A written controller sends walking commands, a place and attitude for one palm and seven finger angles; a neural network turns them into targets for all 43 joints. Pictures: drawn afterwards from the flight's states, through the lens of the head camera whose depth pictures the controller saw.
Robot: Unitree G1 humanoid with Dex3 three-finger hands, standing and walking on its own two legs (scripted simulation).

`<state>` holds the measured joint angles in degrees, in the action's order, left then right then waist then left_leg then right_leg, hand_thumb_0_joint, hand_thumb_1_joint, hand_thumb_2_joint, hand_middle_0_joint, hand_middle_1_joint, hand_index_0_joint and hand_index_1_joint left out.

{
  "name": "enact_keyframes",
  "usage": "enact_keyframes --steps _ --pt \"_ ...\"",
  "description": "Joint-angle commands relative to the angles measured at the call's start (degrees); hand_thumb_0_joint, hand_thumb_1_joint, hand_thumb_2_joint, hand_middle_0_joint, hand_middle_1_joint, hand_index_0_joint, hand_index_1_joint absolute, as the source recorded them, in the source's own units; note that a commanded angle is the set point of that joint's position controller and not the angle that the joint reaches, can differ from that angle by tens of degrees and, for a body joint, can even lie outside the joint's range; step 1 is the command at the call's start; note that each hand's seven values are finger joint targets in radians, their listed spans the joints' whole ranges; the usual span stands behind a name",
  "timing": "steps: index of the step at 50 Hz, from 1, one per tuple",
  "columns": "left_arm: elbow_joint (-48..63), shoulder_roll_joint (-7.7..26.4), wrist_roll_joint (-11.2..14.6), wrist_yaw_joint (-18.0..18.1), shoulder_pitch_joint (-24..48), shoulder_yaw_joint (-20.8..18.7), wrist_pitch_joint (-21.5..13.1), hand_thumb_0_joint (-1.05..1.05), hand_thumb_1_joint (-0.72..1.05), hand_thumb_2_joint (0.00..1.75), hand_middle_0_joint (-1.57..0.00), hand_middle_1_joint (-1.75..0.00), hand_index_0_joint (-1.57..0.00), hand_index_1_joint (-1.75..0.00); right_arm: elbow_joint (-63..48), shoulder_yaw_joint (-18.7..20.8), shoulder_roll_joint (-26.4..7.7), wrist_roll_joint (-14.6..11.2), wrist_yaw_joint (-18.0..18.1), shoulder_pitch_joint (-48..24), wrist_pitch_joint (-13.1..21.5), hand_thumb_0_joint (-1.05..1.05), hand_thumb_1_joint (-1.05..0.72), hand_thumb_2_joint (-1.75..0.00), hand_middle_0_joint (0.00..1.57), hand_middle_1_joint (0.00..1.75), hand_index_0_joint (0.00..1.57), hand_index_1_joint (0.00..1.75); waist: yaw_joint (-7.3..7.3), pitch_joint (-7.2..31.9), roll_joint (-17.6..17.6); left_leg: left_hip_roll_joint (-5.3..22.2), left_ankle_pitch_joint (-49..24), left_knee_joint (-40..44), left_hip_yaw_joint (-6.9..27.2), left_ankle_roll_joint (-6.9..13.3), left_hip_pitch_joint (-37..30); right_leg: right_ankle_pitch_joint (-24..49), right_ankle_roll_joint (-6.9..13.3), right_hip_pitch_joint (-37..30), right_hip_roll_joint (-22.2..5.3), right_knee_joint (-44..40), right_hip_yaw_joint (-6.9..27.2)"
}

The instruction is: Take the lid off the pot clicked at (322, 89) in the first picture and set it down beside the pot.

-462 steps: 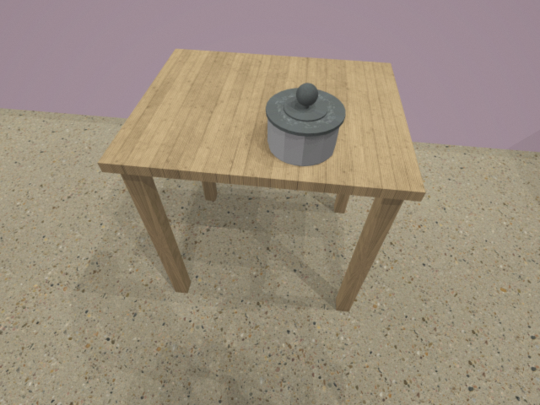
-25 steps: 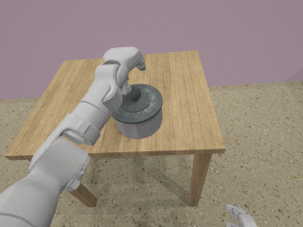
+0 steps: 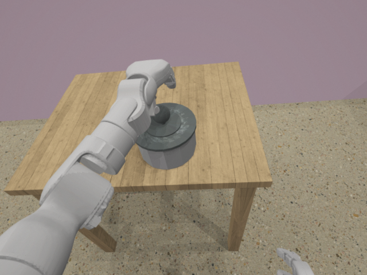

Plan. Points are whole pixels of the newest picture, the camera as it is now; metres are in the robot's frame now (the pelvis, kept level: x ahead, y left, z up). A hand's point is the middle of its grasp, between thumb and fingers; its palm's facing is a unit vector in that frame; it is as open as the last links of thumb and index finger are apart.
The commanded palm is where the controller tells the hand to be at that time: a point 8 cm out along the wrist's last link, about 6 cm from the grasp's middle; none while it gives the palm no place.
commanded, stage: move the open hand above the knob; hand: left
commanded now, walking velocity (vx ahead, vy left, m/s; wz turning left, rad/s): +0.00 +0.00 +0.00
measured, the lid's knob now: (161, 114) +0.49 +0.07 +0.09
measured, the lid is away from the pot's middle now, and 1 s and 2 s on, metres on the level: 0.00 0.00 0.00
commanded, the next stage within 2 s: lower the open fingers around the knob in 0.20 s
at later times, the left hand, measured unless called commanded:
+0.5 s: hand (152, 101) +0.45 +0.07 +0.17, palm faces -0.24 -0.03 -0.97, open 10.2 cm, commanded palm +0.43 +0.07 +0.22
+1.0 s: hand (153, 112) +0.46 +0.07 +0.13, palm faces -0.30 -0.03 -0.95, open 10.2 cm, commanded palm +0.45 +0.08 +0.19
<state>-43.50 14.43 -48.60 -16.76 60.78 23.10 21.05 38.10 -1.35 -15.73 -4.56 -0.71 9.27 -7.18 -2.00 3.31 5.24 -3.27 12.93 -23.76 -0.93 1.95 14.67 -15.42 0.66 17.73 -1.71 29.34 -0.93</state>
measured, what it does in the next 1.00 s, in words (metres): stands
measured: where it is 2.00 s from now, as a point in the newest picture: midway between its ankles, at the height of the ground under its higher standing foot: outside the picture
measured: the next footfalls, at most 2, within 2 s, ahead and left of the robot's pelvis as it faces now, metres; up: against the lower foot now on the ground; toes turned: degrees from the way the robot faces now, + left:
none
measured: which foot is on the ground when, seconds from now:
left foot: down 0.00-1.00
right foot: down 0.00-1.00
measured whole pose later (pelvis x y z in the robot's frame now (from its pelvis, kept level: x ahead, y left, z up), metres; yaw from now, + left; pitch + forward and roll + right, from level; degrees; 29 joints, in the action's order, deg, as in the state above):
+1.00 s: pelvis +0.01 +0.01 +0.00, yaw +0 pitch +5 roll +1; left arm -49.5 13.0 -48.7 -14.6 58.8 22.8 19.1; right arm 38.7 -1.4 -15.1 -4.2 -0.1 11.2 -7.3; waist -3.1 3.2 4.6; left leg -3.4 13.5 -24.0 -1.2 2.5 16.0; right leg -15.2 0.1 18.6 -1.8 28.4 -0.7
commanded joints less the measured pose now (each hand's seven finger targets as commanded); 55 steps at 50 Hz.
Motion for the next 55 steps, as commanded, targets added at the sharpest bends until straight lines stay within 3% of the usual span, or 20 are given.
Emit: enact_keyframes --steps 1,3,6,9,10,11,15,18,21,23,27,29,32,33,36,40,47,50,53,55 --pt "9.6 10.8 -2.0 2.8 33.1 -5.1 -0.1 0.00 -0.33 1.50 -0.84 -0.08 -0.84 -0.08 -7.7 1.1 -4.1 0.2 0.1 -6.1 2.4 0.00 -0.90 -0.90 0.20 0.30 0.20 0.30 -0.48 21.2 -10.2 -0.4 -14.2 1.0 0.9 1.8 -5.8 21.9 1.0 -10.1 0.6 -1.8 0.0" --pt "11.9 9.9 -1.6 2.5 31.8 -5.0 -0.5 0.00 -0.33 1.50 -0.84 -0.08 -0.84 -0.08 -8.6 1.5 -3.9 0.2 -0.2 -6.5 2.7 0.00 -0.90 -0.90 0.20 0.30 0.20 0.30 -0.35 23.5 -10.8 -0.3 -16.8 0.2 1.2 2.0 -7.0 23.9 1.2 -11.1 0.6 -1.7 0.0" --pt "5.7 7.1 -1.9 2.1 29.9 -2.6 1.0 0.00 -0.33 1.50 -0.84 -0.08 -0.84 -0.08 -7.4 1.0 -4.2 0.0 -0.3 -6.5 1.4 0.00 -0.90 -0.90 0.20 0.30 0.20 0.30 -1.08 17.2 -11.9 -0.1 -13.1 1.0 0.8 1.5 -4.6 20.5 1.1 -7.5 0.8 -2.2 -0.8" --pt "11.3 11.9 -1.4 2.3 33.4 -6.5 0.0 0.00 -0.33 1.50 -0.84 -0.08 -0.84 -0.08 -8.6 1.0 -4.3 0.3 0.1 -7.3 2.0 0.00 -0.90 -0.90 0.20 0.30 0.20 0.30 -0.27 22.3 -9.7 -0.4 -13.7 0.7 0.9 1.8 -6.3 21.6 1.1 -10.5 0.5 -1.9 0.2" --pt "12.4 11.8 -1.9 2.3 34.7 -5.8 -0.3 0.00 -0.33 1.50 -0.84 -0.08 -0.84 -0.08 -8.7 0.9 -3.9 0.3 0.1 -7.3 2.1 0.00 -0.90 -0.90 0.20 0.30 0.20 0.30 -0.26 23.6 -9.5 -0.4 -14.8 0.7 1.3 1.7 -6.8 22.2 1.2 -11.2 0.5 -1.5 0.0" --pt "12.3 8.7 -2.4 2.1 34.1 -3.0 -0.3 0.00 -0.33 1.50 -0.84 -0.08 -0.84 -0.08 -8.7 1.0 -3.5 0.1 -0.1 -7.6 2.1 0.00 -0.90 -0.90 0.20 0.30 0.20 0.30 -0.67 23.2 -9.5 -0.3 -16.4 0.2 1.3 1.7 -7.5 23.1 1.3 -10.2 0.6 -1.3 -0.1" --pt "6.8 11.6 -1.7 2.5 31.4 -6.7 0.8 0.00 -0.33 1.50 -0.84 -0.08 -0.84 -0.08 -7.7 0.7 -4.3 0.3 0.3 -6.7 1.3 0.00 -0.90 -0.90 0.20 0.30 0.20 0.30 -0.27 19.5 -12.0 -0.2 -13.0 1.3 0.7 1.6 -4.4 20.9 1.0 -9.9 0.6 -2.3 -0.3" --pt "8.3 7.7 -1.0 1.3 30.3 -3.9 0.3 0.00 -0.33 1.50 -0.84 -0.08 -0.84 -0.08 -8.7 1.1 -4.1 0.2 0.0 -6.6 1.4 0.00 -0.90 -0.90 0.20 0.30 0.20 0.30 -0.60 20.8 -11.4 -0.2 -15.3 0.7 1.2 1.7 -5.7 22.3 1.3 -9.8 0.6 -2.1 -0.4" --pt "8.1 12.2 -1.7 1.4 31.4 -7.0 0.5 0.00 -0.33 1.50 -0.84 -0.08 -0.84 -0.08 -8.3 1.0 -4.5 0.5 0.3 -6.1 1.2 0.00 -0.90 -0.90 0.20 0.30 0.20 0.30 -0.20 21.3 -11.2 -0.4 -14.0 1.0 1.2 1.8 -5.4 21.8 1.2 -10.9 0.7 -2.0 -0.2" --pt "9.9 10.1 -1.2 1.0 31.1 -5.7 -0.3 0.00 -0.33 1.50 -0.84 -0.08 -0.84 -0.08 -9.1 1.3 -4.1 0.4 0.3 -6.1 1.7 0.00 -0.90 -0.90 0.20 0.30 0.20 0.30 -0.47 22.9 -11.6 -0.4 -15.6 0.5 1.3 2.0 -5.9 23.2 1.2 -11.6 0.6 -2.1 -0.1" --pt "6.7 8.5 -1.4 1.3 29.5 -4.3 0.5 0.00 -0.33 1.50 -0.84 -0.08 -0.84 -0.08 -7.8 1.3 -4.4 0.3 0.1 -5.1 1.4 0.00 -0.90 -0.90 0.20 0.30 0.20 0.30 -0.89 19.9 -10.6 -0.4 -14.4 0.8 1.2 1.9 -6.1 21.6 1.3 -9.0 1.1 -2.3 -0.6" --pt "7.6 9.7 -1.0 1.4 30.0 -5.3 0.1 0.00 -0.33 1.50 -0.84 -0.08 -0.84 -0.08 -8.1 1.2 -4.7 0.4 0.3 -5.3 1.6 0.00 -0.90 -0.90 0.20 0.30 0.20 0.30 -0.78 20.5 -11.4 -0.4 -14.6 0.9 1.4 2.0 -5.5 22.3 1.2 -10.0 1.0 -2.3 -0.4" --pt "10.5 8.3 -1.6 2.0 32.5 -3.6 -0.6 0.00 -0.33 1.50 -0.84 -0.08 -0.84 -0.08 -7.8 1.5 -4.3 0.3 0.2 -4.2 2.1 0.00 -0.90 -0.90 0.20 0.30 0.20 0.30 -1.14 22.8 -8.3 -0.2 -16.7 0.6 1.9 2.0 -8.3 22.6 1.5 -9.2 1.1 -1.8 -0.6" --pt "9.9 6.9 -0.9 1.9 31.2 -3.2 -1.0 0.00 -0.33 1.50 -0.84 -0.08 -0.84 -0.08 -8.4 1.6 -4.0 0.4 0.1 -4.5 2.3 0.00 -0.90 -0.90 0.20 0.30 0.20 0.30 -1.22 22.3 -9.9 -0.3 -17.1 0.2 2.0 2.2 -7.5 23.0 1.5 -9.5 1.2 -2.2 -0.6" --pt "3.7 11.2 -1.5 3.0 28.1 -7.1 -0.2 0.00 -0.33 1.50 -0.84 -0.08 -0.84 -0.08 -6.6 1.4 -4.9 0.5 0.6 -3.2 1.7 0.00 -0.90 -0.90 0.20 0.30 0.20 0.30 -0.72 19.4 -12.0 -0.2 -13.5 1.3 1.1 2.1 -4.7 21.3 1.1 -9.6 1.1 -2.6 -0.4" --pt "5.3 7.5 -1.8 3.4 30.1 -3.5 -1.2 0.00 -0.33 1.50 -0.84 -0.08 -0.84 -0.08 -7.2 1.6 -4.4 0.4 0.6 -3.6 2.1 0.00 -0.90 -0.90 0.20 0.30 0.20 0.30 -1.57 20.6 -10.1 -0.1 -13.9 0.8 1.4 2.1 -6.1 20.9 1.3 -8.5 1.2 -2.3 -0.5" --pt "4.3 9.5 -1.9 4.6 28.8 -5.9 -2.1 0.00 -0.33 1.50 -0.84 -0.08 -0.84 -0.08 -6.1 1.9 -4.9 0.6 0.7 -1.7 2.1 0.00 -0.90 -0.90 0.20 0.30 0.20 0.30 -1.58 22.5 -10.0 0.3 -17.1 0.2 1.4 2.1 -7.0 23.6 1.3 -8.9 1.3 -2.0 -0.6" --pt "1.5 6.2 -1.7 5.0 28.0 -3.8 -1.7 0.00 -0.33 1.50 -0.84 -0.08 -0.84 -0.08 -5.6 1.9 -4.9 0.5 0.5 -1.4 1.4 0.00 -0.90 -0.90 0.20 0.30 0.20 0.30 -2.25 19.5 -10.8 0.3 -16.2 0.3 1.2 2.0 -5.7 23.0 1.3 -7.0 1.5 -2.2 -1.0" --pt "5.4 6.5 -0.8 5.4 28.6 -4.6 -2.8 0.00 -0.33 1.50 -0.84 -0.08 -0.84 -0.08 -6.5 2.2 -4.8 0.7 0.3 -1.7 1.8 0.00 -0.90 -0.90 0.20 0.30 0.20 0.30 -1.87 23.6 -9.6 0.3 -19.2 -0.5 1.7 2.2 -7.3 25.1 1.5 -8.9 1.4 -1.8 -0.7" --pt "4.5 5.7 -1.7 5.8 28.2 -3.5 -2.5 0.00 -0.33 1.50 -0.84 -0.08 -0.84 -0.08 -5.7 2.3 -4.8 0.7 0.2 -1.1 1.4 0.00 -0.90 -0.90 0.20 0.30 0.20 0.30 -2.22 23.3 -9.5 0.6 -20.1 -0.6 1.7 2.0 -7.9 25.3 1.4 -7.8 1.6 -1.4 -0.9"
